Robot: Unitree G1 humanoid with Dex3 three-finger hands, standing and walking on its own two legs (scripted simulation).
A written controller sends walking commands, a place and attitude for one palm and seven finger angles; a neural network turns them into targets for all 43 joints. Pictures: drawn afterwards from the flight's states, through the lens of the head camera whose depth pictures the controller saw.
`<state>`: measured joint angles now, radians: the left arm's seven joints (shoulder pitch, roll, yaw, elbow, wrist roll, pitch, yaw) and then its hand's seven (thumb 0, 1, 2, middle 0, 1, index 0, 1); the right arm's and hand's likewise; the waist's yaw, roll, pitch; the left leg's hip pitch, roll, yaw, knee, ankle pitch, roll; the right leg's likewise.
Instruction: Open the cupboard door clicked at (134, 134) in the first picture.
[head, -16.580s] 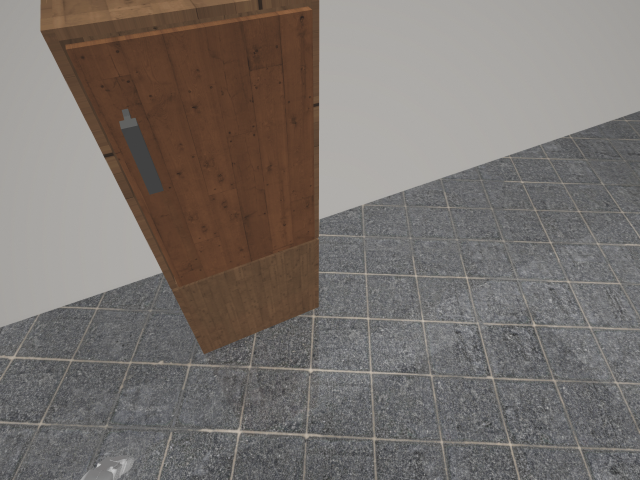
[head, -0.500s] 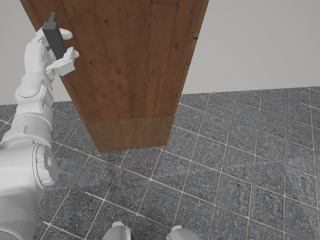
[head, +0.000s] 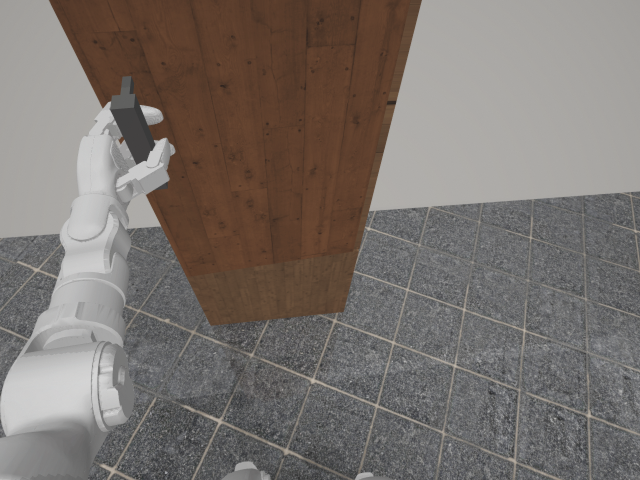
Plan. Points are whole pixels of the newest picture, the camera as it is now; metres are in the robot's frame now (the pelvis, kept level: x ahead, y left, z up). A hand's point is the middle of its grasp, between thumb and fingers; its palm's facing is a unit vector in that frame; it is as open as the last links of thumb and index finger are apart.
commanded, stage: pull the door open along its arc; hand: left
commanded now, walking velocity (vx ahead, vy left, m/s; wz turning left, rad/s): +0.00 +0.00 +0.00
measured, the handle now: (143, 135) +0.54 +0.20 +0.11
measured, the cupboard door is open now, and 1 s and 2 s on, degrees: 4 42 41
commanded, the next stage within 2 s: open thumb and fingers to let go in 0.60 s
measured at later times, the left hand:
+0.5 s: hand (249, 282) +0.31 +0.06 +0.12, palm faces +0.33 -0.94 +0.07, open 6.9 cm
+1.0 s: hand (270, 289) +0.30 +0.04 +0.11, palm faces +0.44 -0.90 -0.01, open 8.3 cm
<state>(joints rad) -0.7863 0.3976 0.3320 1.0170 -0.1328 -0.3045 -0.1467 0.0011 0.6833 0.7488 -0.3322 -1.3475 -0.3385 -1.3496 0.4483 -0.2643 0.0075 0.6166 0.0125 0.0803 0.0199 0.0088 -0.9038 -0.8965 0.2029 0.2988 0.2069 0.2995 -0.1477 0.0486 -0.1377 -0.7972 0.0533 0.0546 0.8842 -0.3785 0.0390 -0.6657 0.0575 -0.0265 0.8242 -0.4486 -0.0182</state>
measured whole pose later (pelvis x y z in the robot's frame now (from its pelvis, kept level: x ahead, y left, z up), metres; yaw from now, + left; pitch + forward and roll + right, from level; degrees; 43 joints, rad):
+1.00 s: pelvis +0.01 -0.07 +0.02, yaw +5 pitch +3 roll +2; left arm 0.07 -0.09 -0.14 0.04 0.00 -0.05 0.50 0.02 0.35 0.67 -0.31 -1.26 -0.32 -1.27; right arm 0.21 -0.21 0.00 0.61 -0.04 0.12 -0.01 0.02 -0.91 -0.90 0.20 0.30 0.20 0.30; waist -0.01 0.05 -0.09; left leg -0.43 0.02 -0.03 0.68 -0.30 -0.02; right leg -0.31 0.05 -0.10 0.71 -0.46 -0.11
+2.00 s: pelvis -0.03 +0.00 +0.02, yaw +3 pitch +2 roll -1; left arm -0.04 0.01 -0.21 0.17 -0.10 -0.15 0.13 -0.01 -0.50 0.30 -0.12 -0.30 -0.12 -0.31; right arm 0.23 -0.20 0.04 0.57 0.02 0.02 -0.01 0.02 -0.90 -0.90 0.20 0.30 0.21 0.30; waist -0.01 0.04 -0.06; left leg -0.49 -0.01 0.02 0.75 -0.29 0.03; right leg -0.37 0.01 -0.04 0.76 -0.41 -0.02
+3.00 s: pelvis +0.00 -0.03 +0.01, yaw +4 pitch +5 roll +0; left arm 0.51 0.17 -0.01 -0.28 -0.21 -0.22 -0.15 -0.01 -0.50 0.30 -0.15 -0.30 -0.15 -0.30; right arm 0.26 -0.24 0.02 0.48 0.03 -0.09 -0.03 0.02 -0.90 -0.90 0.20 0.30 0.21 0.30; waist 0.01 0.06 -0.10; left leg -0.54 0.01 -0.02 0.83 -0.37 -0.01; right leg -0.41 0.03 -0.07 0.81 -0.49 -0.05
